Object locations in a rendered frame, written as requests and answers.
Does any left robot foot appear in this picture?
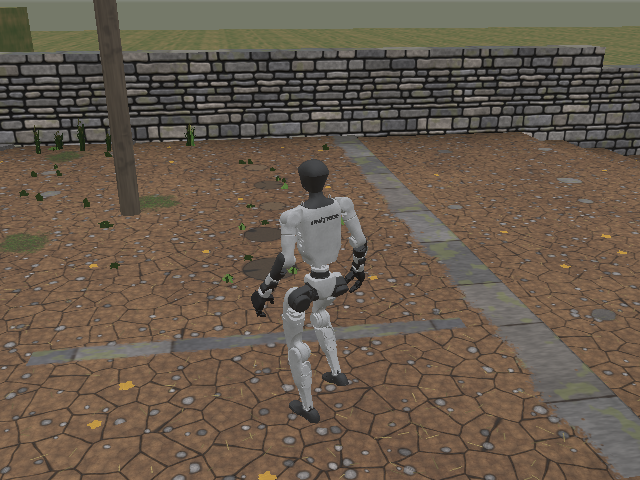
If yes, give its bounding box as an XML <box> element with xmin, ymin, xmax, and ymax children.
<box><xmin>289</xmin><ymin>400</ymin><xmax>320</xmax><ymax>423</ymax></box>

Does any right robot upper arm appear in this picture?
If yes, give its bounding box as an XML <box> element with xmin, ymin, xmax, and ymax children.
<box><xmin>333</xmin><ymin>197</ymin><xmax>366</xmax><ymax>248</ymax></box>

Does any robot left hand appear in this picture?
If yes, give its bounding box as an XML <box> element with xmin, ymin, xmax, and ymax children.
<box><xmin>251</xmin><ymin>290</ymin><xmax>274</xmax><ymax>317</ymax></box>

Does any robot right hand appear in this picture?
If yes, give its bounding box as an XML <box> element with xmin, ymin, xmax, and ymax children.
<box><xmin>344</xmin><ymin>267</ymin><xmax>365</xmax><ymax>293</ymax></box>

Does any left robot upper arm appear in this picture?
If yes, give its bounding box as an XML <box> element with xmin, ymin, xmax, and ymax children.
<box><xmin>279</xmin><ymin>207</ymin><xmax>301</xmax><ymax>268</ymax></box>

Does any robot right forearm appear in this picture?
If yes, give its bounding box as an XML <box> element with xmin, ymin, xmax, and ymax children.
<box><xmin>352</xmin><ymin>235</ymin><xmax>367</xmax><ymax>272</ymax></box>

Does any humanoid robot head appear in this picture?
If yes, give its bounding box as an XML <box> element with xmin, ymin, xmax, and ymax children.
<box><xmin>298</xmin><ymin>159</ymin><xmax>334</xmax><ymax>209</ymax></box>

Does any robot left forearm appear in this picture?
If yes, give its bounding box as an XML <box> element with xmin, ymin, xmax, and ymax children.
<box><xmin>258</xmin><ymin>253</ymin><xmax>287</xmax><ymax>298</ymax></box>

